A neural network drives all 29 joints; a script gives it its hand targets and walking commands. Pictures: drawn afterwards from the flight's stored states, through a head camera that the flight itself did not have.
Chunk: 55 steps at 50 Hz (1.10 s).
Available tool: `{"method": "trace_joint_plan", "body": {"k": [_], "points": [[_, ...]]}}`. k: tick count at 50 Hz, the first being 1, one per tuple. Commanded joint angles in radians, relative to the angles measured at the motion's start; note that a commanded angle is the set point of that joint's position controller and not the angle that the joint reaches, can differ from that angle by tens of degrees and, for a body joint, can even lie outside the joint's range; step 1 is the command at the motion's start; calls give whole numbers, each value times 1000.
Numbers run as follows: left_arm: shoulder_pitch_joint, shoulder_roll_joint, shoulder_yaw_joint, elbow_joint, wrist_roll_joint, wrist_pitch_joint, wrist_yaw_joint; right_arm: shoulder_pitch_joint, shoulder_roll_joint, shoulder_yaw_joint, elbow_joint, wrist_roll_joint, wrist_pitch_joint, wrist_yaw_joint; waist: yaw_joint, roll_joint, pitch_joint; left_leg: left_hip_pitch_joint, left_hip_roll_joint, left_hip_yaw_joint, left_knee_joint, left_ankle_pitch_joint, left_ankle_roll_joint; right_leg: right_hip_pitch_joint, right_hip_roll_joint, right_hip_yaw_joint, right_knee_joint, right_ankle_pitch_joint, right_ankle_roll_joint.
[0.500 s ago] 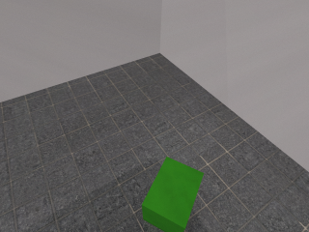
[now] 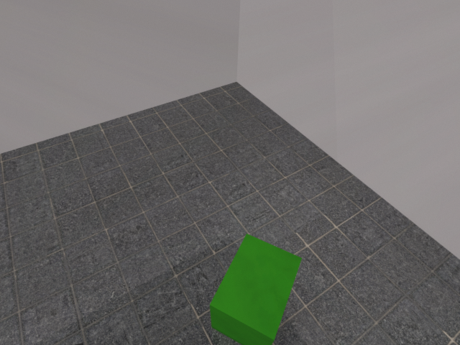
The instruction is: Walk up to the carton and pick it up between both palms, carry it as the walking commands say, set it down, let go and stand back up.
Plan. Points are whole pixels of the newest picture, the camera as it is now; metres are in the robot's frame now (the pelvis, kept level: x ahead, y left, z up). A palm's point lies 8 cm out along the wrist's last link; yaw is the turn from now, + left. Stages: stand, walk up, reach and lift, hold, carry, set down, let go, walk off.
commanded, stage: walk up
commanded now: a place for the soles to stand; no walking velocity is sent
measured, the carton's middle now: (255, 293) +0.45 -0.09 -0.62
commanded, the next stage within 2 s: none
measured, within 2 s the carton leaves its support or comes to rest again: neither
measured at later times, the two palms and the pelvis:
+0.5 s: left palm out of the picture +0.09 +0.30 -0.10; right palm out of the picture +0.08 -0.32 -0.10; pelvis +0.00 -0.01 +0.00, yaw +0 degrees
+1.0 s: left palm out of the picture +0.09 +0.31 -0.11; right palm out of the picture +0.09 -0.30 -0.09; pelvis +0.00 +0.01 +0.00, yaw +1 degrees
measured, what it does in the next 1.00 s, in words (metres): stands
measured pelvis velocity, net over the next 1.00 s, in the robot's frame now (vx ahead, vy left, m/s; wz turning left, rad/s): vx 0.00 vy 0.01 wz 0.01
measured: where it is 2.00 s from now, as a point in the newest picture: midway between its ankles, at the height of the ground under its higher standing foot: outside the picture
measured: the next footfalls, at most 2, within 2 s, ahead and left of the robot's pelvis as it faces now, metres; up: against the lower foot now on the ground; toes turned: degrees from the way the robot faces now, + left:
none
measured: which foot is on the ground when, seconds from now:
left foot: down 0.00-1.00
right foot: down 0.00-1.00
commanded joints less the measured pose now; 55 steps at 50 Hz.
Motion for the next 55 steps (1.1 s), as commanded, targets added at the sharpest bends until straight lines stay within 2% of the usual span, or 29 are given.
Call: {"method": "trace_joint_plan", "body": {"k": [1, 4, 5, 7, 9, 10, 11, 12, 14, 18, 24, 25, 28, 29, 32, 33, 35, 36, 39, 41, 43, 44, 45, 47, 49, 52, 53, 54, 55], "points": [[-72, 214, 96, -85, 2, -16, 14, 23, -249, -25, -39, -27, -33, -14, 3, 13, -134, 116, 113, -222, -105, 219, 80, 0, -128, 129, -123, 42, -48], [-63, 180, 86, -70, -11, -9, 13, 43, -284, -32, -29, -35, -35, -25, -17, 134, -116, 189, 251, -527, -247, 119, 182, -151, -21, 146, 9, -139, 1], [-57, 184, 96, -74, -6, -10, 10, 62, -274, -28, -40, -36, -34, -28, -17, 112, -149, 205, 261, -557, -277, 35, 203, -149, -28, 155, -16, -152, -7], [-16, 187, 98, -52, -9, -12, 7, 8, -267, -28, -48, -31, -28, -27, 7, 128, -130, 122, 225, -475, -284, -43, 166, -72, -33, 161, -88, -112, 1], [5, 196, 103, -38, -3, -25, 6, -31, -239, -25, -57, -25, -26, -24, 34, 85, -145, 76, 192, -387, -251, 56, 125, 25, -41, 156, -143, -27, -14], [6, 200, 104, -38, 3, -31, 11, -28, -220, -14, -60, -20, -29, -19, 24, 39, -152, 30, 168, -334, -192, 117, 99, 82, -78, 182, -209, 26, -26], [16, 224, 98, -39, 9, -33, 16, -36, -189, -12, -57, -18, -29, -19, 36, -52, -172, 35, 100, -196, -60, 225, 63, 104, -150, 229, -285, 102, -42], [-15, 250, 114, -54, 19, -39, 21, -37, -187, -9, -56, -11, -26, -15, 24, -24, -162, -33, 47, -78, 5, 224, 16, 173, -231, 284, -317, 202, -71], [-39, 254, 104, -58, 22, -37, 19, -3, -210, -18, -44, -16, -24, -14, 10, -36, -153, -3, 57, -56, -53, 98, 2, 148, -256, 234, -238, 245, -124], [-33, 227, 95, -57, -1, -30, 23, -12, -223, -28, -37, -22, -30, -16, 13, -50, -148, 74, 84, -106, -28, 226, 55, 71, -176, 145, -150, 279, -54], [-37, 243, 110, -72, 17, -19, 19, 3, -208, -20, -55, -23, -24, -11, 8, -58, -110, 32, 67, -98, -51, 96, 45, 38, -205, 192, -217, 19, -80], [-56, 236, 103, -70, 12, -21, 18, -1, -224, -22, -47, -27, -22, -11, 6, -23, -81, 51, 62, -129, -65, 120, 49, 7, -187, 178, -227, -11, -66], [-61, 224, 103, -65, 16, -22, 16, -8, -232, -25, -39, -32, -24, -10, 6, -14, -92, 38, 75, -157, -86, 80, 51, 18, -162, 159, -220, -54, -54], [-42, 227, 99, -72, 11, -25, 16, -5, -229, -21, -39, -25, -29, -10, 13, -61, -116, 62, 89, -165, -67, 156, 63, 16, -151, 149, -201, 24, -51], [-71, 218, 103, -73, 8, -24, 16, 16, -230, -19, -38, -26, -30, -16, -7, 18, -139, 79, 125, -241, -109, 144, 90, 20, -132, 146, -151, 41, -42], [-51, 220, 110, -84, 1, -17, 16, 46, -254, -19, -38, -23, -30, -20, -3, 24, -149, 59, 151, -327, -153, 103, 122, 32, -93, 129, -97, -12, -32], [-57, 213, 97, -73, -1, -16, 10, -28, -260, -29, -54, -29, -27, -18, 18, 89, -99, 58, 167, -351, -195, -9, 120, -27, -85, 149, -140, -85, -14], [-35, 198, 104, -73, 5, -24, 7, -33, -242, -14, -54, -33, -27, -18, 20, 73, -127, 28, 166, -368, -210, -4, 131, 28, -82, 161, -154, -71, -25], [-16, 212, 97, -43, 14, -30, 7, -53, -211, -9, -52, -31, -24, -12, 27, 5, -72, -80, 112, -272, -177, -85, 73, 73, -129, 211, -275, -131, -54], [-19, 237, 105, -59, 17, -40, 12, -66, -221, -17, -46, -25, -27, -8, 27, -27, -99, -28, 57, -121, -70, 77, 38, 86, -208, 232, -304, -54, -88], [-30, 233, 99, -70, 15, -32, 16, 3, -221, -22, -39, -21, -34, -10, -3, -5, -154, 63, 65, -108, -50, 198, 34, 79, -194, 187, -229, 71, -82], [-64, 214, 96, -63, 7, -29, 17, -4, -226, -20, -34, -31, -32, -14, 14, -3, -151, 78, 78, -140, -75, 238, 55, 75, -173, 133, -174, 131, -59], [-56, 221, 99, -80, -2, -23, 14, 14, -249, -21, -47, -27, -36, -18, 0, 18, -163, 118, 121, -253, -120, 261, 73, 28, -108, 101, -90, 128, -31], [-12, 192, 95, -90, -5, -23, 13, 35, -253, -21, -59, -31, -36, -24, 7, 128, -210, 157, 195, -403, -166, 221, 160, -8, -54, 132, -45, 20, 1], [-16, 200, 102, -77, 0, -28, 14, -15, -266, -22, -55, -31, -31, -25, 26, 85, -157, 87, 199, -404, -161, 208, 165, 14, -65, 169, -95, 24, -5], [-1, 213, 99, -42, 15, -35, 16, -57, -191, -8, -74, -23, -26, -14, 34, -67, -106, -66, 91, -221, -51, 117, 73, 106, -168, 236, -294, 24, -58], [-21, 237, 106, -49, 19, -38, 18, -48, -191, -8, -63, -16, -27, -13, 27, -63, -133, -65, 47, -108, -3, 127, 37, 145, -236, 273, -340, 12, -81], [-30, 248, 105, -58, 20, -38, 19, -20, -201, -16, -61, -12, -22, -13, 14, -45, -82, -64, 32, -48, -2, 101, 10, 110, -279, 273, -328, 120, -127], [-53, 248, 106, -56, 18, -39, 18, -31, -202, -17, -42, -19, -23, -12, 10, -46, -84, -17, 57, -28, -24, 88, 16, 99, -291, 252, -287, 204, -128]]}}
